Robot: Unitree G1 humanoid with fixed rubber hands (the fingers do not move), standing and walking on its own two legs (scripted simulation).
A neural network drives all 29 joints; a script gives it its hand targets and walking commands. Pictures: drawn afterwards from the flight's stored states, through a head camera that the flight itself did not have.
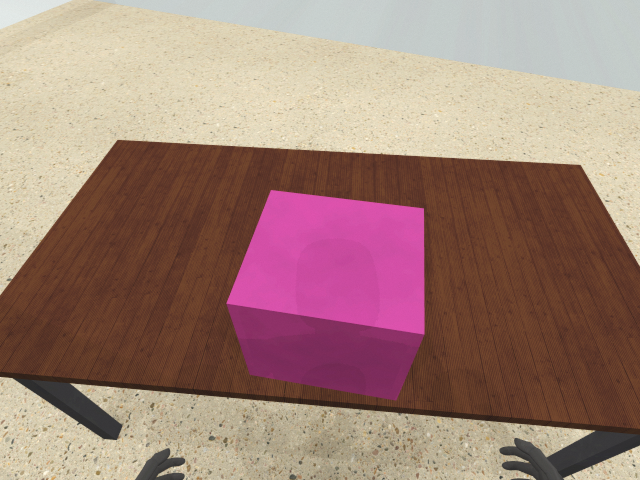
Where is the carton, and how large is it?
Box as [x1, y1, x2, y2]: [226, 190, 424, 399]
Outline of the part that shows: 271,190 226,303 249,373 259,376 384,398 396,399 424,334 423,208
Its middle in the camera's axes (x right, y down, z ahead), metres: +0.02 +0.09 +0.65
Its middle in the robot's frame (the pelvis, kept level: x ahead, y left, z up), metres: +0.42 -0.01 -0.07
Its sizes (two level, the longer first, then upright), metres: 0.254 0.227 0.230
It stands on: a table, 0.56 m high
